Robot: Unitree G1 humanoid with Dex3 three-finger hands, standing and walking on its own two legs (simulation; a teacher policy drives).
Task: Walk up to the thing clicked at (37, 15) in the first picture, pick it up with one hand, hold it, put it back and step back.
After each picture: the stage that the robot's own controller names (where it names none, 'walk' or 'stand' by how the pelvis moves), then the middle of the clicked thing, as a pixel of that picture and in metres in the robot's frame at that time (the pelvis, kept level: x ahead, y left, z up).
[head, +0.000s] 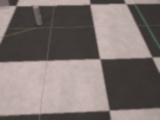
stand; (37, 15) +1.81 +0.63 -0.65
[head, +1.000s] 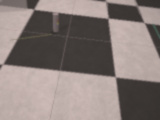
walk; (55, 22) +1.75 +0.29 -0.63
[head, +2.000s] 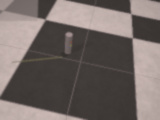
walk; (68, 43) +1.23 +0.12 -0.65
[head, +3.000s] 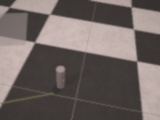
walk; (60, 77) +0.80 +0.16 -0.65
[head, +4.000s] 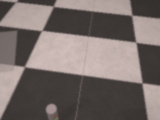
walk; (52, 115) +0.48 +0.19 -0.64
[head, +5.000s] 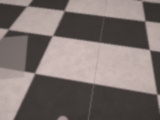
stand; out of the picture +0.40 +0.14 -0.64
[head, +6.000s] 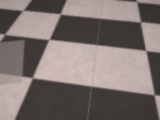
stand; out of the picture +0.38 +0.14 -0.66
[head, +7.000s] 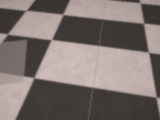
stand; out of the picture +0.38 +0.15 -0.66
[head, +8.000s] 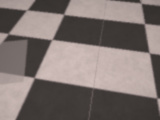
stand; out of the picture +0.38 +0.14 -0.66
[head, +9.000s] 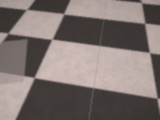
go down; out of the picture +0.37 +0.14 -0.66
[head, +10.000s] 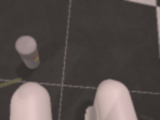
go down; (29, 54) +0.46 +0.18 -0.28
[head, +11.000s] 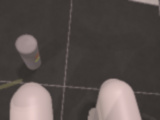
approach; (30, 55) +0.46 +0.18 -0.25
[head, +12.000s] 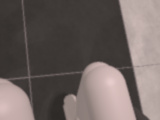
close in; out of the picture +0.45 +0.23 -0.16
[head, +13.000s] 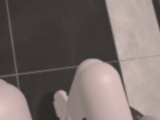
close; out of the picture +0.45 +0.24 -0.16
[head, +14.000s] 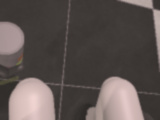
lift; (9, 54) +0.38 +0.24 -0.05
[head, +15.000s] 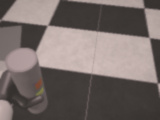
hold; (31, 86) +0.31 +0.16 +0.08
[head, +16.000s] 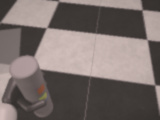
hold; (35, 91) +0.30 +0.16 +0.04
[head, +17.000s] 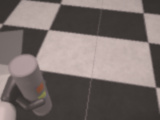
hold; (34, 89) +0.30 +0.17 +0.05
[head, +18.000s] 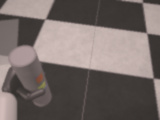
crouch; (34, 80) +0.34 +0.17 +0.03
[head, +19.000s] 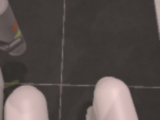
lower; (6, 30) +0.48 +0.19 -0.04
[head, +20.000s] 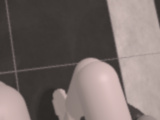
lower; out of the picture +0.46 +0.26 -0.16
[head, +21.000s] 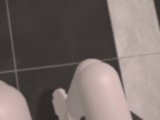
lower; out of the picture +0.46 +0.26 -0.17
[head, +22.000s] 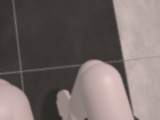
lower; out of the picture +0.45 +0.26 -0.16
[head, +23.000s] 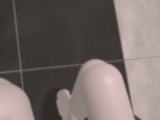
lower; out of the picture +0.45 +0.25 -0.16
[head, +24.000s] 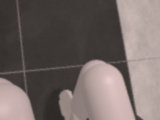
draw back; out of the picture +0.44 +0.25 -0.16
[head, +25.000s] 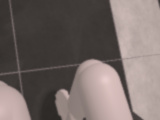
withdraw; out of the picture +0.44 +0.25 -0.17
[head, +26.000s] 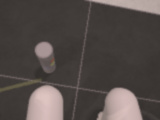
walk; (47, 59) +0.47 +0.18 -0.32
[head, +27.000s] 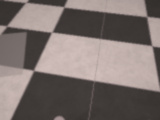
stand; out of the picture +0.39 +0.15 -0.59
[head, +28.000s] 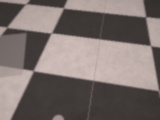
stand; out of the picture +0.40 +0.16 -0.60
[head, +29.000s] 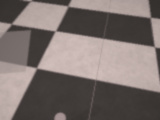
stand; out of the picture +0.40 +0.15 -0.61
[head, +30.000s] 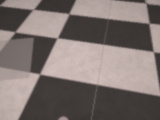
stand; out of the picture +0.41 +0.15 -0.65
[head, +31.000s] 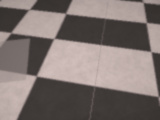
stand; out of the picture +0.38 +0.16 -0.66
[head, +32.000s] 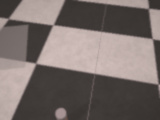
walk; (62, 118) +0.40 +0.15 -0.65
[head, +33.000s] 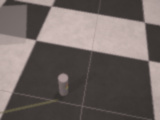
walk; (63, 85) +0.62 +0.13 -0.64
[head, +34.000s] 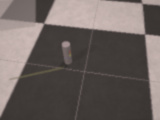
walk; (67, 53) +0.95 +0.23 -0.63
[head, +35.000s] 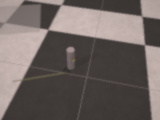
stand; (70, 58) +1.00 +0.13 -0.64
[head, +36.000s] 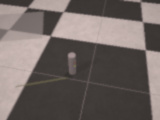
stand; (72, 64) +1.01 +0.12 -0.66
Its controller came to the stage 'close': yes
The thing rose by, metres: 0.69
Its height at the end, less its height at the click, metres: +0.00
